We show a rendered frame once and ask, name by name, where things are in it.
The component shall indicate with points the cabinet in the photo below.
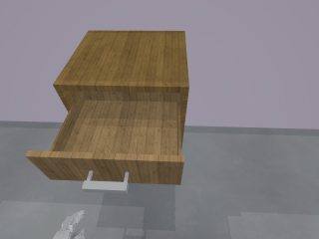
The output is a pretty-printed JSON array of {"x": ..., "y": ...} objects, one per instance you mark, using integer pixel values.
[{"x": 128, "y": 62}]

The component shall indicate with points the left robot hand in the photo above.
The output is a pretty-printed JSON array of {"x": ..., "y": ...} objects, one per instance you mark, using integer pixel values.
[{"x": 69, "y": 225}]

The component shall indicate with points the drawer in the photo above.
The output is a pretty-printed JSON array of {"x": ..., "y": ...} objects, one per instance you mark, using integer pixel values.
[{"x": 112, "y": 133}]

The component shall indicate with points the handle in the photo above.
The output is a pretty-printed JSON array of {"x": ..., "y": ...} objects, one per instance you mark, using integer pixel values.
[{"x": 118, "y": 187}]

